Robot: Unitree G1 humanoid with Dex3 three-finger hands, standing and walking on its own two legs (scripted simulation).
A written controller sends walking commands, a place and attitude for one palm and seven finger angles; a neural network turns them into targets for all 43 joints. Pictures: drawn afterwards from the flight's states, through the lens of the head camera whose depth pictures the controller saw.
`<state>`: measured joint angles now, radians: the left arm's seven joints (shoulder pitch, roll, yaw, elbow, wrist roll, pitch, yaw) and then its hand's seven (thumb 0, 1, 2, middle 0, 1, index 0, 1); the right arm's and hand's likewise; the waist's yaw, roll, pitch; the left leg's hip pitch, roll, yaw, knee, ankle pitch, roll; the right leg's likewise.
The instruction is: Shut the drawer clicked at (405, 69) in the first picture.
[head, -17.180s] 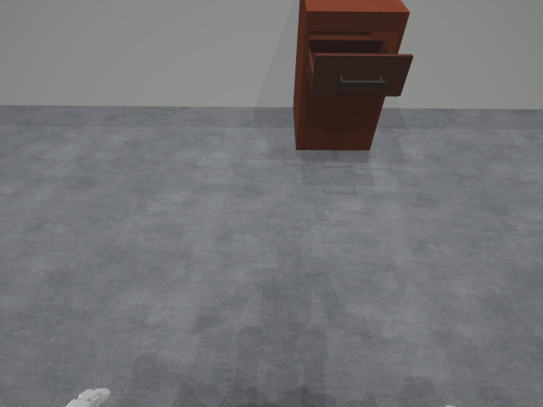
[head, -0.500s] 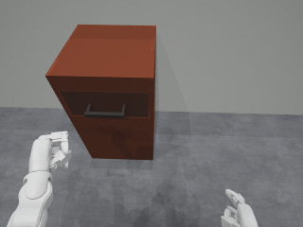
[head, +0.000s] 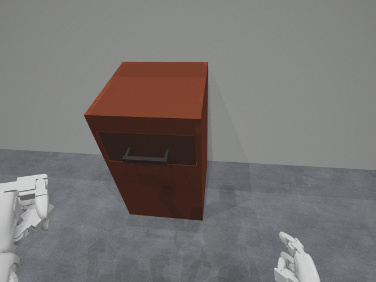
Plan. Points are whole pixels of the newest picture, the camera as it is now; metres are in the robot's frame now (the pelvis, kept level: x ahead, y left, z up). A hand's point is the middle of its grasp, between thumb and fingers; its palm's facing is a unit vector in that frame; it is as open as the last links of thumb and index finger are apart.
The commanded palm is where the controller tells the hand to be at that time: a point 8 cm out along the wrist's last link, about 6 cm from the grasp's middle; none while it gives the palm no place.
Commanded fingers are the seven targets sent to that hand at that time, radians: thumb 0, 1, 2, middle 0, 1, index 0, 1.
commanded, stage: draw the hand back to the body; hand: left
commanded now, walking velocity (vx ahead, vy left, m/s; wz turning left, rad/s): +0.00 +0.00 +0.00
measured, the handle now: (146, 155) +0.61 +0.27 -0.19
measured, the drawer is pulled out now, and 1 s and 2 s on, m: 0.00 0.00 0.00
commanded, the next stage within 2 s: step back with the hand held close in 0.08 s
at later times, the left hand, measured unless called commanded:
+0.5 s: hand (50, 216) +0.17 +0.24 +0.16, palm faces +0.31 -0.82 -0.49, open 3.3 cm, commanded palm +0.11 +0.29 +0.18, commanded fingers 0.00 0.90 0.90 -1.40 -1.60 -1.40 -1.60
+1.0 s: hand (12, 250) +0.11 +0.26 +0.16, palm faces +0.37 -0.81 -0.46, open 3.3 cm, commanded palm +0.05 +0.31 +0.18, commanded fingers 0.00 0.90 0.90 -1.40 -1.60 -1.40 -1.60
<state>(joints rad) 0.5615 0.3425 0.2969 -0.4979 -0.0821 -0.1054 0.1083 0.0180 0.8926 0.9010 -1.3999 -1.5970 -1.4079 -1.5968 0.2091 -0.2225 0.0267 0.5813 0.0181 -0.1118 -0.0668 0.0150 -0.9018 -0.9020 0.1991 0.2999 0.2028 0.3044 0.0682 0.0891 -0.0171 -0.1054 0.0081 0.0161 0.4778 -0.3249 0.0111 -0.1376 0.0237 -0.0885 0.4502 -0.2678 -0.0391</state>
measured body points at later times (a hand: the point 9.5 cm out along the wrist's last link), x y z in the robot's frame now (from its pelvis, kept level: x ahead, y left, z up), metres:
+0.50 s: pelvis -0.03 +0.01 +0.00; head -0.02 -0.01 +0.45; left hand +0.14 +0.28 +0.18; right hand +0.13 -0.24 -0.09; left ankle -0.04 +0.11 -0.74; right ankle -0.01 -0.09 -0.74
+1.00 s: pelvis -0.08 +0.03 -0.01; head -0.07 +0.03 +0.44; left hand +0.09 +0.30 +0.19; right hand +0.09 -0.21 -0.08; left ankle -0.04 +0.11 -0.74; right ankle -0.01 -0.09 -0.74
